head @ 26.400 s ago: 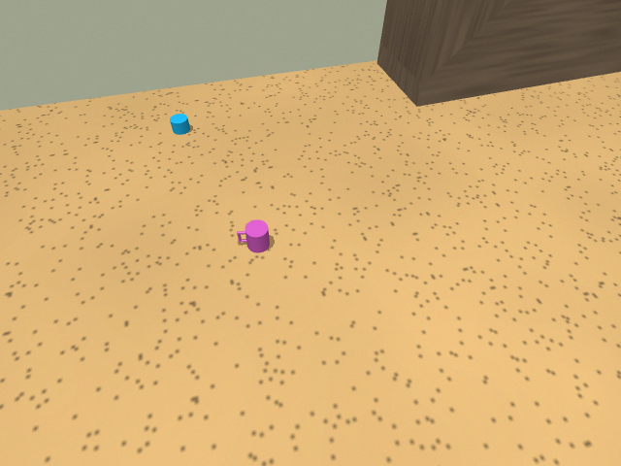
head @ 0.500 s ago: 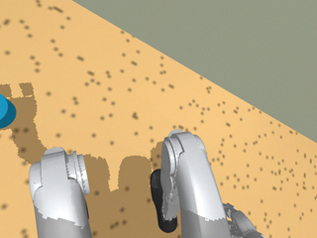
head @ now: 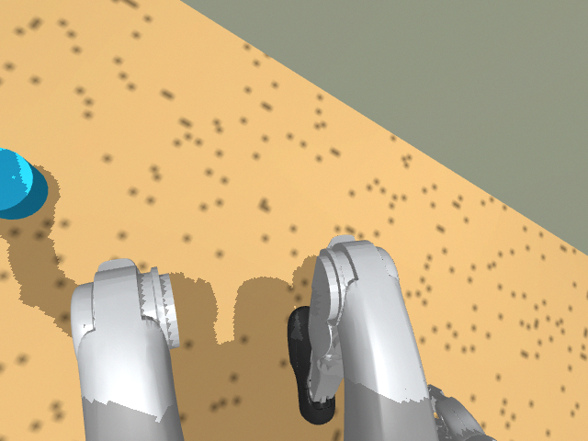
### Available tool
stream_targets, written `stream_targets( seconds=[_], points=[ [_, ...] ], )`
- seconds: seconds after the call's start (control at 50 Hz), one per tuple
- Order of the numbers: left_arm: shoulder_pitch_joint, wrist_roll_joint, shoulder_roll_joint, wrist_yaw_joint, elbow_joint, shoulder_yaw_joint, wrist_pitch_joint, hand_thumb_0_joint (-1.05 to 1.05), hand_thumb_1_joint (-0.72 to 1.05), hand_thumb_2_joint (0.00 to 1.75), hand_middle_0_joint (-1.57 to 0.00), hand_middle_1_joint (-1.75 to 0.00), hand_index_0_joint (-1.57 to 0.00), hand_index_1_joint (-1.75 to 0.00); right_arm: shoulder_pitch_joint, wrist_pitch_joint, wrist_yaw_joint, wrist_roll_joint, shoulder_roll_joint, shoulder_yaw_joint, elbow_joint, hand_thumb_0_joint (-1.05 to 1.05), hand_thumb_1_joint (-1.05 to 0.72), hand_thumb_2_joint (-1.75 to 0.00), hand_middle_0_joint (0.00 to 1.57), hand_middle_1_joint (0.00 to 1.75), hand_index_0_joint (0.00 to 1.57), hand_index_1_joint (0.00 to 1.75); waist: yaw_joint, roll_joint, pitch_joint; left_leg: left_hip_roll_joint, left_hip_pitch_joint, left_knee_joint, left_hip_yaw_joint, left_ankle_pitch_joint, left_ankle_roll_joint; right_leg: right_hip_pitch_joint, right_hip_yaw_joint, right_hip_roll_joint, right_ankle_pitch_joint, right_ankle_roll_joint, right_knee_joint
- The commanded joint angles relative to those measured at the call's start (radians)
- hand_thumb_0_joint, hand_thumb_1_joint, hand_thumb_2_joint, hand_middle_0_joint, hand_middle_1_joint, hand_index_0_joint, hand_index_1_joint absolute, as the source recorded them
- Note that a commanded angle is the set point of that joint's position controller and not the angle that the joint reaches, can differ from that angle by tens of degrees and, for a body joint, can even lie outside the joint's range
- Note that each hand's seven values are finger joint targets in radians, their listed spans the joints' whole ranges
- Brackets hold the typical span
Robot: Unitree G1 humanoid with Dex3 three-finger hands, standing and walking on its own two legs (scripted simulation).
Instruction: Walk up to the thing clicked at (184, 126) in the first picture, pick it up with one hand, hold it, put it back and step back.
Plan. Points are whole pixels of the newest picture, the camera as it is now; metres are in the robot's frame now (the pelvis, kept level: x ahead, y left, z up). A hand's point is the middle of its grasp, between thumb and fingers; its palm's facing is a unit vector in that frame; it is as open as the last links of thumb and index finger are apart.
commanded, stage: rest palm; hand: left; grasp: from above
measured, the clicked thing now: (4, 185) +0.44 +0.36 -0.28
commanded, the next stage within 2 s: close in 1.44 s
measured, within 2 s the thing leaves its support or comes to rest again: neither
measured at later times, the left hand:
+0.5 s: hand out of the picture +0.44 +0.35 -0.24, palm faces -0.43 -0.12 -0.89, open 13.9 cm
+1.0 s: hand (4, 193) +0.42 +0.35 -0.25, palm faces -0.43 -0.13 -0.89, open 14.2 cm
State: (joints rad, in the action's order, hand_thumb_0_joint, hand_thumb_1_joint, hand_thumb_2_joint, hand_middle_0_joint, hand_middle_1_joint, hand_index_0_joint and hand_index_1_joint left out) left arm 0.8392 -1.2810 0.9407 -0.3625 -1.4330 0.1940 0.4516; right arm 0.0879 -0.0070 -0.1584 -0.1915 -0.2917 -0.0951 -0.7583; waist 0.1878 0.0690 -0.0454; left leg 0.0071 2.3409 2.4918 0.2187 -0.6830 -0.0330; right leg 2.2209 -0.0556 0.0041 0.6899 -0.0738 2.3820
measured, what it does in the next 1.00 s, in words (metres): stands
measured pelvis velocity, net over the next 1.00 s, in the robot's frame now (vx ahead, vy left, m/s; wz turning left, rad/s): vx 0.00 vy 0.01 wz -0.07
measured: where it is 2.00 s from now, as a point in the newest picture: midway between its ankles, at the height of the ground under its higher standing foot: (237, 402)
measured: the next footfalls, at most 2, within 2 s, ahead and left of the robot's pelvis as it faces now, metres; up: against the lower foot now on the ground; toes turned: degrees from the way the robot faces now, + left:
none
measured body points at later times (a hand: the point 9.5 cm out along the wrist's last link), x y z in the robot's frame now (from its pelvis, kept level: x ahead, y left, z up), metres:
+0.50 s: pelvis +0.01 +0.01 -0.02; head +0.26 +0.12 +0.33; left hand +0.46 +0.36 -0.19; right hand +0.07 -0.26 -0.10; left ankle +0.07 +0.13 -0.28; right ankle +0.11 -0.14 -0.28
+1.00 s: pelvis +0.00 +0.01 -0.02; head +0.26 +0.14 +0.33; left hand +0.44 +0.35 -0.20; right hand +0.08 -0.27 -0.08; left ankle +0.07 +0.13 -0.28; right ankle +0.11 -0.14 -0.28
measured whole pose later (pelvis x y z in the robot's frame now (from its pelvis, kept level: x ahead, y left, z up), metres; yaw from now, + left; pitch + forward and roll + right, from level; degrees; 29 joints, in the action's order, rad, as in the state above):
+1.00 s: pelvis +0.00 +0.01 -0.02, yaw -4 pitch +26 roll -14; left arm 0.94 -1.38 1.04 -0.65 -1.72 0.18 0.34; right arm 0.01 0.14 -0.23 -0.32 -0.33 -0.22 -0.74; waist 0.31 0.15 -0.11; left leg 0.02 2.36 2.60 0.29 -0.73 -0.02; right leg 2.22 -0.10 0.05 0.69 -0.08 2.43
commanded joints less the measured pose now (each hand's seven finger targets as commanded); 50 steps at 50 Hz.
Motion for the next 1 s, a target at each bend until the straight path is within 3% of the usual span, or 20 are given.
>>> stream_targets(
  seconds=[0.0,0.08,0.2,0.22,0.26,0.34,0.38,0.44,0.5,0.56,0.6,0.62,0.64,0.66,0.68,0.72,0.74,0.8,0.88,0.98],
  points=[
    [0.323,-0.048,0.237,-0.134,0.034,0.026,0.051,0.0,-0.48,0.98,-0.05,-1.04,-0.07,-1.02,0.167,0.009,0.018,-0.023,-0.275,0.072,-0.02,0.0,-0.89,-0.89,0.2,0.3,0.2,0.3,0.084,-0.345,0.607,0.008,-0.546,-0.229,-0.123,0.151,0.044,-0.187,-0.14,0.039,-0.179,0.086,-0.21],
    [0.36,-0.127,0.299,-0.224,-0.066,0.034,0.014,0.0,-0.47,0.97,-0.05,-1.05,-0.07,-1.02,0.135,0.023,0.016,-0.05,-0.285,0.053,-0.022,0.0,-0.89,-0.9,0.2,0.3,0.2,0.3,0.086,-0.388,0.598,0.007,-0.559,-0.221,-0.13,0.163,0.04,-0.169,-0.155,0.046,-0.195,0.085,-0.177],
    [0.393,-0.141,0.293,-0.306,-0.136,0.003,-0.105,0.0,-0.47,0.93,-0.04,-1.06,-0.08,-1.02,0.084,0.072,0.003,-0.081,-0.295,0.035,-0.021,0.0,-0.89,-0.9,0.2,0.3,0.2,0.3,0.105,-0.453,0.6,0.009,-0.554,-0.206,-0.137,0.143,0.035,-0.144,-0.167,0.055,-0.188,0.086,-0.149],
    [0.397,-0.138,0.323,-0.315,-0.123,0.027,-0.123,0.0,-0.47,0.92,-0.04,-1.06,-0.08,-1.02,0.082,0.075,0.001,-0.082,-0.302,0.029,-0.021,0.0,-0.89,-0.9,0.2,0.3,0.2,0.3,0.099,-0.467,0.61,0.008,-0.543,-0.212,-0.134,0.153,0.036,-0.152,-0.17,0.055,-0.199,0.084,-0.143],
    [0.393,-0.121,0.307,-0.311,-0.149,0.009,-0.161,0.0,-0.46,0.91,-0.04,-1.06,-0.08,-1.01,0.075,0.096,-0.011,-0.087,-0.299,0.023,-0.008,0.0,-0.89,-0.9,0.2,0.3,0.2,0.3,0.11,-0.465,0.596,0.01,-0.53,-0.198,-0.137,0.142,0.039,-0.148,-0.169,0.056,-0.203,0.082,-0.133],
    [0.378,-0.083,0.332,-0.28,-0.134,0.023,-0.193,0.0,-0.46,0.89,-0.03,-1.07,-0.08,-1.02,0.085,0.129,-0.032,-0.084,-0.317,0.011,0.007,0.0,-0.89,-0.9,0.2,0.3,0.2,0.3,0.111,-0.502,0.59,0.011,-0.548,-0.212,-0.114,0.15,0.038,-0.144,-0.186,0.053,-0.21,0.075,-0.109],
    [0.331,-0.058,0.336,-0.264,-0.115,0.035,-0.197,0.0,-0.47,0.89,-0.03,-1.07,-0.08,-1.01,0.085,0.137,-0.039,-0.083,-0.313,0.003,0.016,0.0,-0.9,-0.9,0.2,0.3,0.2,0.3,0.1,-0.502,0.617,0.01,-0.545,-0.21,-0.108,0.179,0.039,-0.187,-0.185,0.055,-0.234,0.075,-0.113],
    [0.328,-0.031,0.341,-0.228,-0.102,0.036,-0.187,0.0,-0.46,0.88,-0.03,-1.07,-0.09,-1.01,0.098,0.15,-0.051,-0.086,-0.316,0.002,0.033,0.0,-0.9,-0.9,0.2,0.3,0.2,0.3,0.119,-0.471,0.62,0.013,-0.532,-0.182,-0.108,0.219,0.04,-0.22,-0.182,0.054,-0.278,0.075,-0.106],
    [0.279,-0.001,0.347,-0.205,-0.1,0.048,-0.165,0.0,-0.48,0.89,-0.03,-1.05,-0.08,-1.0,0.109,0.148,-0.054,-0.078,-0.322,-0.004,0.038,0.0,-0.9,-0.9,0.2,0.3,0.2,0.3,0.108,-0.441,0.619,0.011,-0.493,-0.18,-0.107,0.223,0.043,-0.272,-0.175,0.058,-0.286,0.08,-0.131],
    [0.241,0.002,0.338,-0.186,-0.103,0.047,-0.137,0.0,-0.49,0.91,-0.04,-1.04,-0.08,-1.0,0.127,0.138,-0.059,-0.083,-0.322,-0.009,0.034,0.0,-0.9,-0.9,0.2,0.3,0.2,0.3,0.102,-0.435,0.621,0.013,-0.504,-0.181,-0.105,0.242,0.039,-0.295,-0.18,0.061,-0.296,0.079,-0.135],
    [0.273,0.0,0.363,-0.184,-0.1,0.05,-0.112,0.0,-0.5,0.92,-0.04,-1.03,-0.07,-0.99,0.142,0.135,-0.061,-0.083,-0.333,-0.01,0.035,0.0,-0.9,-0.9,0.2,0.3,0.2,0.3,0.13,-0.413,0.606,0.019,-0.507,-0.163,-0.101,0.243,0.04,-0.295,-0.185,0.06,-0.303,0.078,-0.134],
    [0.264,-0.007,0.379,-0.189,-0.095,0.061,-0.102,0.0,-0.5,0.92,-0.04,-1.02,-0.07,-0.99,0.148,0.131,-0.059,-0.085,-0.335,-0.013,0.027,0.0,-0.9,-0.9,0.2,0.3,0.2,0.3,0.123,-0.418,0.612,0.019,-0.504,-0.16,-0.102,0.247,0.04,-0.315,-0.18,0.063,-0.308,0.078,-0.142],
    [0.284,-0.002,0.34,-0.192,-0.088,0.037,-0.089,0.0,-0.5,0.92,-0.04,-1.03,-0.07,-1.0,0.142,0.129,-0.06,-0.089,-0.328,-0.018,0.033,0.0,-0.9,-0.9,0.2,0.3,0.2,0.3,0.132,-0.405,0.606,0.018,-0.501,-0.153,-0.103,0.237,0.041,-0.31,-0.181,0.063,-0.306,0.076,-0.143],
    [0.278,-0.007,0.359,-0.201,-0.091,0.051,-0.075,0.0,-0.51,0.94,-0.04,-1.02,-0.06,-0.99,0.136,0.126,-0.06,-0.089,-0.33,-0.022,0.03,0.0,-0.9,-0.9,0.2,0.3,0.2,0.3,0.128,-0.417,0.603,0.021,-0.508,-0.16,-0.1,0.24,0.04,-0.322,-0.185,0.065,-0.305,0.075,-0.148],
    [0.299,-0.02,0.376,-0.209,-0.103,0.045,-0.066,0.0,-0.51,0.95,-0.05,-1.01,-0.06,-0.99,0.141,0.127,-0.062,-0.097,-0.333,-0.029,0.034,0.0,-0.9,-0.9,0.2,0.3,0.2,0.3,0.145,-0.408,0.589,0.023,-0.508,-0.146,-0.103,0.237,0.041,-0.315,-0.185,0.065,-0.307,0.073,-0.143],
    [0.309,-0.036,0.368,-0.229,-0.122,0.027,-0.056,0.0,-0.5,0.94,-0.04,-1.02,-0.06,-1.0,0.13,0.127,-0.063,-0.103,-0.33,-0.035,0.029,0.0,-0.89,-0.9,0.2,0.3,0.2,0.3,0.147,-0.396,0.56,0.024,-0.49,-0.145,-0.105,0.191,0.043,-0.294,-0.184,0.069,-0.271,0.076,-0.148],
    [0.312,-0.038,0.38,-0.243,-0.114,0.039,-0.048,0.0,-0.51,0.95,-0.05,-1.01,-0.06,-0.99,0.122,0.126,-0.062,-0.104,-0.333,-0.036,0.025,0.0,-0.89,-0.9,0.2,0.3,0.2,0.3,0.141,-0.408,0.557,0.024,-0.489,-0.154,-0.104,0.181,0.042,-0.295,-0.186,0.07,-0.259,0.076,-0.155],
    [0.287,-0.064,0.384,-0.284,-0.15,0.044,-0.055,0.0,-0.53,0.97,-0.05,-1.0,-0.05,-1.0,0.102,0.122,-0.055,-0.112,-0.338,-0.039,0.016,0.0,-0.9,-0.9,0.2,0.3,0.2,0.3,0.129,-0.421,0.556,0.025,-0.506,-0.17,-0.101,0.18,0.036,-0.277,-0.196,0.076,-0.248,0.078,-0.152],
    [0.306,-0.084,0.348,-0.317,-0.183,0.002,-0.089,0.0,-0.52,0.95,-0.04,-1.02,-0.06,-1.01,0.078,0.135,-0.056,-0.126,-0.34,-0.036,0.013,0.0,-0.9,-0.9,0.2,0.3,0.2,0.3,0.14,-0.444,0.534,0.028,-0.52,-0.169,-0.1,0.163,0.031,-0.233,-0.2,0.077,-0.231,0.08,-0.134],
    [0.337,-0.065,0.328,-0.329,-0.18,-0.023,-0.128,0.0,-0.51,0.94,-0.04,-1.03,-0.06,-1.01,0.068,0.168,-0.064,-0.128,-0.354,-0.038,0.001,0.0,-0.9,-0.9,0.2,0.3,0.2,0.3,0.154,-0.432,0.523,0.025,-0.493,-0.16,-0.093,0.153,0.035,-0.233,-0.202,0.076,-0.231,0.075,-0.136]
  ],
)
